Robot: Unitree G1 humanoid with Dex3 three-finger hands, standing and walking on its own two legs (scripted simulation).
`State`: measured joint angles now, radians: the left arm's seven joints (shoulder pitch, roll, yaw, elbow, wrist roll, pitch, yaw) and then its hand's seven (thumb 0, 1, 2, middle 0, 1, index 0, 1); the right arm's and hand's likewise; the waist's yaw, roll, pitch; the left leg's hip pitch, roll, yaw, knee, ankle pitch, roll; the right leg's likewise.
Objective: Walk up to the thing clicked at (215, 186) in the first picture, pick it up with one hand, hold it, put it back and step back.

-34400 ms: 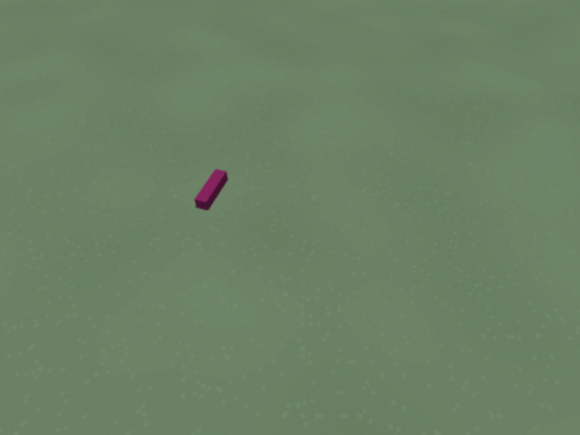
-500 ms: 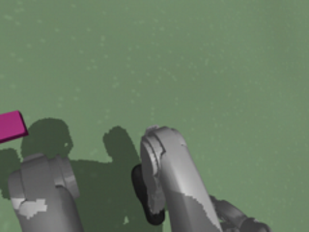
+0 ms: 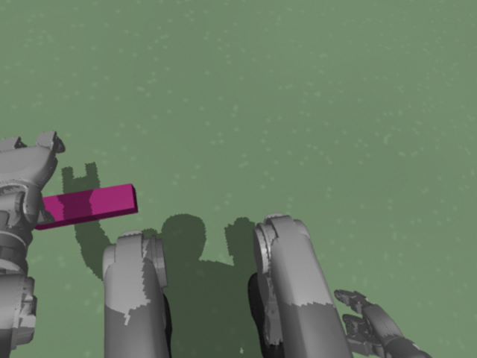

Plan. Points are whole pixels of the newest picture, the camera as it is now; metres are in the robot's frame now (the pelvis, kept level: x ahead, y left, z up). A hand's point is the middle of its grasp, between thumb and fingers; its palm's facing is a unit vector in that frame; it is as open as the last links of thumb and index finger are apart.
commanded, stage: withdraw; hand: left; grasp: from above
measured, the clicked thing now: (85, 206) +0.44 +0.30 -0.33
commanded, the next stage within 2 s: home in 0.24 s
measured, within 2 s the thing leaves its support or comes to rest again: neither
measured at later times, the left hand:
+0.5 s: hand (66, 186) +0.45 +0.29 -0.20, palm faces -0.30 -0.08 -0.95, open 13.2 cm
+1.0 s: hand (14, 245) +0.30 +0.25 +0.03, palm faces -0.20 -0.73 -0.65, open 7.6 cm
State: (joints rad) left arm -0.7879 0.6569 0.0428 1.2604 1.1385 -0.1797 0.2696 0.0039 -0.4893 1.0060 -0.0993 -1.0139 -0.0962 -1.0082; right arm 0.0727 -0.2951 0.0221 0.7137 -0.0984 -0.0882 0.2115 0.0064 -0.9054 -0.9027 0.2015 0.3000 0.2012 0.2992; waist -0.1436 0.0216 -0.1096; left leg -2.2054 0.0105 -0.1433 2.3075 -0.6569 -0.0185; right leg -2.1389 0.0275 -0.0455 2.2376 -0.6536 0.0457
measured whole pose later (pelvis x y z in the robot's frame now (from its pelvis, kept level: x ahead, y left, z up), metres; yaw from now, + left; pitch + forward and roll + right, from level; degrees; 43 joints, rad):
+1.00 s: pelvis +0.02 +0.00 +0.14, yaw +3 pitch +30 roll -5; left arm -0.11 0.39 0.04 0.37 0.44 0.08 0.07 0.01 0.83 0.90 -0.22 -0.33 -0.22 -0.32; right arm 0.06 -0.28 -0.05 0.59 0.02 -0.05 0.03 0.01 -0.91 -0.90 0.20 0.30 0.20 0.30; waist -0.04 0.03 -0.20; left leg -1.77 0.02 -0.10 1.88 -0.64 -0.02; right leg -1.71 0.00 -0.03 1.82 -0.64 0.04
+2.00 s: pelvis +0.09 +0.01 +0.35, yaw +8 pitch +9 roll -3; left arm 0.49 0.21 0.04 -0.13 -0.06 0.46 0.01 0.02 0.91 0.90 -0.20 -0.30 -0.20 -0.30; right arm 0.27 -0.22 0.04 0.52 0.00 -0.25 -0.18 0.02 -0.90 -0.90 0.20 0.30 0.20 0.30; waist -0.03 0.05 -0.16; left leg -0.71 0.03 -0.07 1.02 -0.48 -0.02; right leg -0.64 -0.01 -0.05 0.95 -0.47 0.02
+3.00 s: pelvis +0.08 +0.01 +0.35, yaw +7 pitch +9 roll -3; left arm 0.49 0.22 0.03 -0.14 -0.05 0.47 0.02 0.02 0.91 0.90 -0.20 -0.30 -0.20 -0.30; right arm 0.29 -0.21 0.04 0.54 0.00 -0.25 -0.19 0.02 -0.90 -0.90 0.21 0.30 0.21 0.30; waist -0.04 0.05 -0.16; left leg -0.70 0.03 -0.06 1.03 -0.48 -0.01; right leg -0.64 -0.01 -0.04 0.95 -0.47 0.03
